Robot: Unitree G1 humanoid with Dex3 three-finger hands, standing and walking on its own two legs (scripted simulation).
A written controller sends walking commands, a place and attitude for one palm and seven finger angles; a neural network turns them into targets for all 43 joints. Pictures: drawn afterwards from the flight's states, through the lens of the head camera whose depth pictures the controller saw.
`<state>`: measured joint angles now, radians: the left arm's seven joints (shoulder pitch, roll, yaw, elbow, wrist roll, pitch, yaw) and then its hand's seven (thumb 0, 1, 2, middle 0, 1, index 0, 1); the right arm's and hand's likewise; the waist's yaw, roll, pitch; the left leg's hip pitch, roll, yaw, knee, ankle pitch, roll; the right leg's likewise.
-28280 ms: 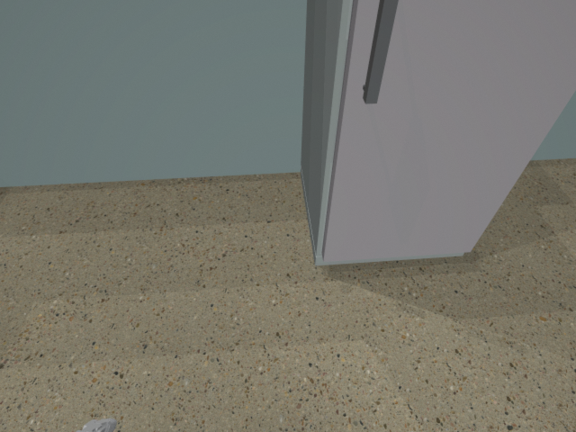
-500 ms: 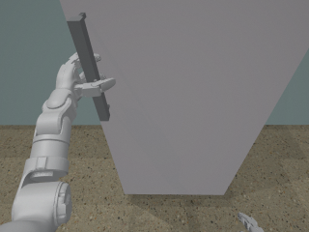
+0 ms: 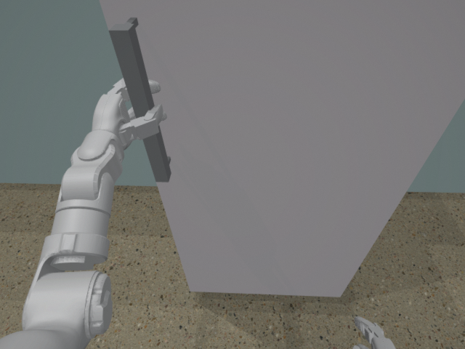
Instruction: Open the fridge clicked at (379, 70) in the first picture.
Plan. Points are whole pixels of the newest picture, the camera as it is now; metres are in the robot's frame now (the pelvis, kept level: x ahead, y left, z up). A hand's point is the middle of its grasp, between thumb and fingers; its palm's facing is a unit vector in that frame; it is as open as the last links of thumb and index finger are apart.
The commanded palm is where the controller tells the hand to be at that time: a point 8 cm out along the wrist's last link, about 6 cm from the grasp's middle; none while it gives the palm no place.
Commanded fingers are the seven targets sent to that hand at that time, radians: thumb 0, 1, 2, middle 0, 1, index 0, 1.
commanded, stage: grip the handle and tug to test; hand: left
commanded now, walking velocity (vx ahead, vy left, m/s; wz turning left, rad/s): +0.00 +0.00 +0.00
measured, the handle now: (150, 111) +0.47 +0.18 +0.20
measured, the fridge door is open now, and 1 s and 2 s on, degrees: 0 0 8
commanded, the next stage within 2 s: pull the door a little, standing still in 0.48 s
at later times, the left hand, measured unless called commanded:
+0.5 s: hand (152, 121) +0.41 +0.15 +0.22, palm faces +0.03 -1.00 -0.01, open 6.3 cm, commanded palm +0.36 +0.21 +0.21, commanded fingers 0.00 0.90 0.90 -0.45 -1.40 -0.45 -1.40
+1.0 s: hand (153, 124) +0.41 +0.15 +0.21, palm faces +0.03 -1.00 -0.04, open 6.5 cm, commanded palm +0.33 +0.21 +0.21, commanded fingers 0.00 0.90 0.90 -0.45 -1.40 -0.45 -1.40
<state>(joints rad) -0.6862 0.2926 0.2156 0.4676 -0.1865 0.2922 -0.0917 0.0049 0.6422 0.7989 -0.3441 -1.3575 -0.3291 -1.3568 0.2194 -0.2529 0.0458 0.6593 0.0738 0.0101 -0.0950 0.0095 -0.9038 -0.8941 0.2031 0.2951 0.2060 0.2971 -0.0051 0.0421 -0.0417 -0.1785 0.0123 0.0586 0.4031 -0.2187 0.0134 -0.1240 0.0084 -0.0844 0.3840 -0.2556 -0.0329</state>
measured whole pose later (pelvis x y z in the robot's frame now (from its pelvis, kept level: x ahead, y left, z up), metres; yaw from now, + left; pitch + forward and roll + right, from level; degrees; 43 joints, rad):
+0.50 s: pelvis +0.01 +0.00 +0.00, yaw -2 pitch +0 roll +0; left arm -0.56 0.30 0.26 0.30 -0.20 0.34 -0.09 0.00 0.68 0.77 -0.31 -1.38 -0.28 -1.37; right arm 0.22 -0.26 0.04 0.62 0.08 0.03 -0.08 0.01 -0.90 -0.89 0.20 0.30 0.21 0.30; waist -0.02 0.05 -0.05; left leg -0.15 0.02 0.09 0.38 -0.23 0.01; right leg -0.12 0.02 -0.05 0.37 -0.26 -0.03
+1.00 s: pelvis +0.05 +0.00 +0.00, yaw -4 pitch +2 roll +1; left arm -0.32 0.28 0.30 -0.05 -0.22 0.45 -0.07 -0.02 0.71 0.76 -0.27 -1.39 -0.19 -1.36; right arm 0.16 -0.24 0.05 0.56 0.07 0.06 -0.05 0.01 -0.90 -0.89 0.20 0.30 0.21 0.30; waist -0.01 0.06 -0.09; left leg -0.13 0.01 0.08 0.38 -0.25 0.01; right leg -0.11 0.01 -0.02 0.38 -0.28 -0.03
